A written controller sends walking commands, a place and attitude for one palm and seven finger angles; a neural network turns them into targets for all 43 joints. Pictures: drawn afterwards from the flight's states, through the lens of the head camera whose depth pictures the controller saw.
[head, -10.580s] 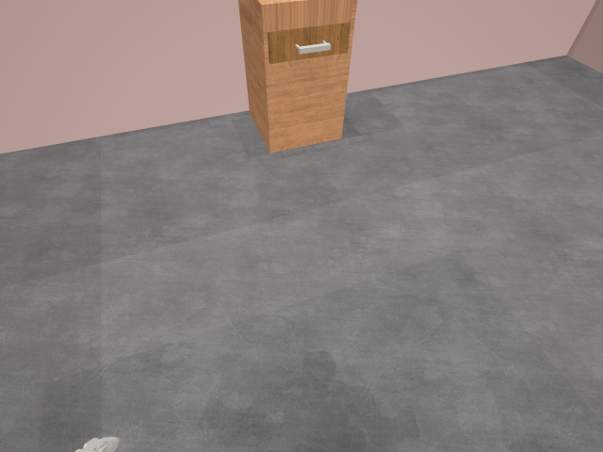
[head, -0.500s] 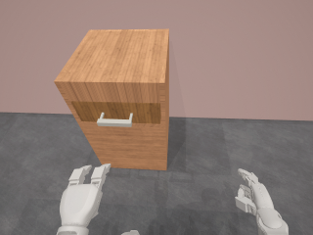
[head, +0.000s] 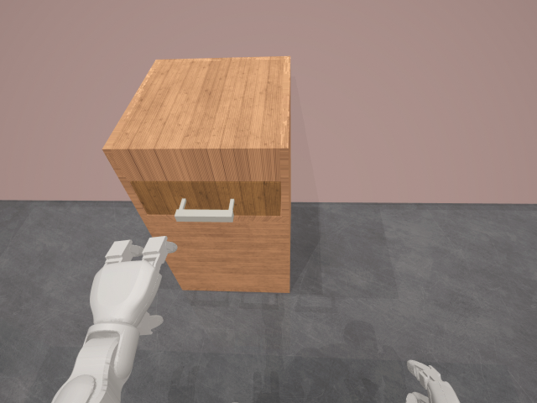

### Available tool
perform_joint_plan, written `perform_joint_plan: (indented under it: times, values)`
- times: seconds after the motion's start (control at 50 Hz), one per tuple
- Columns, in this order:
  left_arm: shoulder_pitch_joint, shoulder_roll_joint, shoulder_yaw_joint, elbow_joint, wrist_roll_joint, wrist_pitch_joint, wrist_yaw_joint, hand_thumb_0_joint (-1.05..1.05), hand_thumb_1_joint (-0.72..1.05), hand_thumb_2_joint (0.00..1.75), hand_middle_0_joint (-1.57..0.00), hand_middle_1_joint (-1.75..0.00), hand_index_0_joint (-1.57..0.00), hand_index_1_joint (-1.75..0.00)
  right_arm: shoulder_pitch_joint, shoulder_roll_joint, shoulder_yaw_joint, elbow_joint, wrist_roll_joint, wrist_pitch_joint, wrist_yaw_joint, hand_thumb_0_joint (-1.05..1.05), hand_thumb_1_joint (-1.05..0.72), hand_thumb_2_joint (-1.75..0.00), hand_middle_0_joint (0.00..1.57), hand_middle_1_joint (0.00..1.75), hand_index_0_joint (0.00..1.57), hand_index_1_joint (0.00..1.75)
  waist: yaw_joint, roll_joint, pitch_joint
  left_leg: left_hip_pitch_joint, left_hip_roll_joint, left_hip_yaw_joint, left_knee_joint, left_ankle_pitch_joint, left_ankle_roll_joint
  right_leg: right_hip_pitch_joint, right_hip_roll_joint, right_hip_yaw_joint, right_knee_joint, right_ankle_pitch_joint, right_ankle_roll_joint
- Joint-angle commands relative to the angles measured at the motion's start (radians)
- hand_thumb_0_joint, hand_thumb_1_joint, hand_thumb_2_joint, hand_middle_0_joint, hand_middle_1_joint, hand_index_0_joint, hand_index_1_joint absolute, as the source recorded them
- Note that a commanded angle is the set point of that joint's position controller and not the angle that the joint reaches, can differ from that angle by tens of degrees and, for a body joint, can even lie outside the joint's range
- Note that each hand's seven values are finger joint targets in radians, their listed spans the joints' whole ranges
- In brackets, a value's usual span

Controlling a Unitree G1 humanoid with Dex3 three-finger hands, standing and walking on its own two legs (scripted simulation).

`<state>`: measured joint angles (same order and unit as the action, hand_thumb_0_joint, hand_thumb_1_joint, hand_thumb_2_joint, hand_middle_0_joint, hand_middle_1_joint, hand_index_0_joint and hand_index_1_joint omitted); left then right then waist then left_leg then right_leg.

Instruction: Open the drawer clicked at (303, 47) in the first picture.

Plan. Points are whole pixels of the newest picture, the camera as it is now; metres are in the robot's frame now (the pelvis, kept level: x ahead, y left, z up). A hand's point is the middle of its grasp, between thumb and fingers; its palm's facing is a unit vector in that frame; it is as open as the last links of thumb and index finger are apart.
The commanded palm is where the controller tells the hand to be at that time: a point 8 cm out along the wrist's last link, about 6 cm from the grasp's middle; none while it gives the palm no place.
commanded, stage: raise the hand with hooked fingers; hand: left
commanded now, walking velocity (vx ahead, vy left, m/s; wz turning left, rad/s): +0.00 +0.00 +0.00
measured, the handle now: (206, 209) +0.59 +0.24 -0.18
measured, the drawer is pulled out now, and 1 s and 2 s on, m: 0.00 0.00 0.00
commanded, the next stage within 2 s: move the hooked fingers above the handle in 0.96 s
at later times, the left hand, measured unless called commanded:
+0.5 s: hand (123, 243) +0.31 +0.25 +0.08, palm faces +0.05 -0.07 -1.00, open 13.7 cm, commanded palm +0.29 +0.25 +0.15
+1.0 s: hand (134, 227) +0.33 +0.24 +0.09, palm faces +0.04 -0.08 -1.00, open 13.8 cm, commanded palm +0.31 +0.24 +0.15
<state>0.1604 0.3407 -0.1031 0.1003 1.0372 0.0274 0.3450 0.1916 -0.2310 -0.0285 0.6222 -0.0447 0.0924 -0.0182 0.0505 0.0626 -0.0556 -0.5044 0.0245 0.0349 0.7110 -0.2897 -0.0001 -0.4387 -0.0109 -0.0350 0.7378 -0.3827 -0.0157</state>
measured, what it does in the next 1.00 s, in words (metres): stands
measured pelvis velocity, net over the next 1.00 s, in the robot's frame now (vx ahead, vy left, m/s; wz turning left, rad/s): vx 0.03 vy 0.00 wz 0.02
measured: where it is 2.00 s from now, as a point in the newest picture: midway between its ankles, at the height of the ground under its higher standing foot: outside the picture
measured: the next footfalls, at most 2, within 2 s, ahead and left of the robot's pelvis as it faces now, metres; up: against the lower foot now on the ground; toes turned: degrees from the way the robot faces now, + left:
none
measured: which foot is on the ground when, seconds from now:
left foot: down 0.00-1.00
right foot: down 0.00-1.00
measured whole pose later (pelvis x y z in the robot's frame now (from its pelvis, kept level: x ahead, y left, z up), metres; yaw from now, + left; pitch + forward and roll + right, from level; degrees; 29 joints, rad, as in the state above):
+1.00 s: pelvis +0.03 +0.00 +0.02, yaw +1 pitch +4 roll +0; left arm -0.06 0.45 -0.05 0.10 0.94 0.02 0.13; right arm 0.14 -0.26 -0.04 0.64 0.01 0.12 -0.02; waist 0.07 0.08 -0.03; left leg -0.34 0.01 0.02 0.52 -0.24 0.00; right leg -0.27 -0.01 -0.05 0.54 -0.33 -0.02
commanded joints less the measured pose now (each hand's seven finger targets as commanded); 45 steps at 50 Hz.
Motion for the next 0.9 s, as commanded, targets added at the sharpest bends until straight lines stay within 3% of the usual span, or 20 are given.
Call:
perform_joint_plan:
  times: [0.0,0.08,0.24,0.28,0.32,0.34,0.54,0.62,0.7,0.76,0.88]
  values:
    - [-0.236,0.165,0.114,-0.224,-0.013,0.023,0.053,0.00,-0.22,0.42,-0.28,-1.02,-0.28,-1.02,-0.180,-0.102,-0.034,-0.174,0.007,-0.054,-0.005,0.00,-0.90,-0.90,0.20,0.30,0.20,0.30,0.008,-0.033,-0.223,0.194,-0.045,-0.032,-0.107,0.117,0.034,0.019,0.033,0.015,-0.145,0.144,-0.029]
    - [-0.265,0.159,0.082,-0.216,-0.027,0.052,0.010,0.00,-0.31,0.38,-0.29,-1.08,-0.29,-1.08,-0.184,-0.109,-0.036,-0.164,0.019,-0.050,-0.008,0.00,-0.90,-0.90,0.20,0.30,0.20,0.30,0.007,-0.035,-0.199,0.229,-0.040,-0.034,-0.139,0.144,0.035,0.038,0.032,0.010,-0.163,0.177,-0.027]
    - [-0.358,0.208,0.101,-0.203,-0.038,0.067,-0.079,0.00,-0.50,0.30,-0.30,-1.20,-0.30,-1.20,-0.192,-0.106,-0.020,-0.164,0.032,-0.038,-0.014,0.00,-0.90,-0.90,0.20,0.30,0.20,0.30,0.021,-0.026,-0.164,0.278,-0.039,-0.034,-0.207,0.162,0.030,0.102,0.034,0.005,-0.219,0.185,-0.027]
    - [-0.389,0.230,0.115,-0.219,-0.034,0.060,-0.094,0.00,-0.50,0.30,-0.30,-1.20,-0.30,-1.20,-0.195,-0.105,-0.017,-0.163,0.031,-0.037,-0.016,0.00,-0.90,-0.90,0.20,0.30,0.20,0.30,0.024,-0.023,-0.197,0.306,-0.041,-0.033,-0.208,0.199,0.031,0.126,0.035,0.008,-0.226,0.219,-0.027]
    - [-0.416,0.236,0.117,-0.204,-0.040,0.059,-0.111,0.00,-0.50,0.30,-0.30,-1.20,-0.30,-1.20,-0.198,-0.104,-0.012,-0.159,0.034,-0.035,-0.016,0.00,-0.90,-0.90,0.20,0.30,0.20,0.30,0.020,-0.010,-0.173,0.309,-0.041,-0.033,-0.220,0.202,0.028,0.134,0.035,0.006,-0.240,0.220,-0.027]
    - [-0.424,0.229,0.110,-0.189,-0.048,0.059,-0.121,0.00,-0.50,0.30,-0.30,-1.20,-0.30,-1.20,-0.196,-0.102,-0.011,-0.155,0.037,-0.034,-0.018,0.00,-0.90,-0.90,0.20,0.30,0.20,0.30,0.016,-0.036,-0.161,0.311,-0.043,-0.031,-0.224,0.204,0.031,0.138,0.036,0.005,-0.250,0.231,-0.024]
    - [-0.561,0.316,0.152,-0.190,-0.082,0.017,-0.209,0.00,-0.50,0.30,-0.30,-1.20,-0.30,-1.20,-0.194,-0.111,-0.004,-0.140,0.043,-0.028,-0.027,0.00,-0.90,-0.90,0.20,0.30,0.20,0.30,0.010,-0.024,-0.199,0.356,-0.054,-0.028,-0.236,0.291,0.033,0.209,0.033,0.008,-0.284,0.334,-0.019]
    - [-0.457,0.283,0.143,-0.151,-0.107,0.009,-0.242,0.00,-0.50,0.30,-0.30,-1.20,-0.30,-1.20,-0.180,-0.118,-0.009,-0.150,0.047,-0.021,-0.015,0.00,-0.90,-0.90,0.20,0.30,0.20,0.30,0.021,-0.061,-0.191,0.334,-0.057,-0.019,-0.235,0.320,0.036,0.231,0.030,0.008,-0.285,0.382,-0.016]
    - [-0.456,0.312,0.174,-0.200,-0.107,-0.020,-0.238,0.00,-0.50,0.30,-0.30,-1.20,-0.30,-1.20,-0.177,-0.124,-0.017,-0.156,0.043,-0.017,-0.007,0.00,-0.90,-0.90,0.20,0.30,0.20,0.30,0.024,-0.065,-0.208,0.328,-0.060,-0.020,-0.225,0.355,0.037,0.240,0.029,0.011,-0.276,0.424,-0.015]
    - [-0.476,0.327,0.192,-0.241,-0.099,-0.041,-0.207,0.00,-0.50,0.30,-0.30,-1.20,-0.30,-1.20,-0.171,-0.123,-0.024,-0.151,0.043,-0.016,-0.006,0.00,-0.90,-0.90,0.20,0.30,0.20,0.30,0.024,-0.027,-0.241,0.343,-0.062,-0.017,-0.212,0.368,0.038,0.231,0.028,0.015,-0.264,0.435,-0.016]
    - [-0.477,0.329,0.200,-0.210,-0.101,-0.023,-0.158,0.00,-0.50,0.30,-0.30,-1.20,-0.30,-1.20,-0.166,-0.123,-0.032,-0.140,0.050,-0.016,-0.008,0.00,-0.90,-0.90,0.20,0.30,0.20,0.30,0.020,-0.042,-0.249,0.329,-0.064,-0.009,-0.202,0.353,0.043,0.229,0.025,0.019,-0.258,0.448,-0.012]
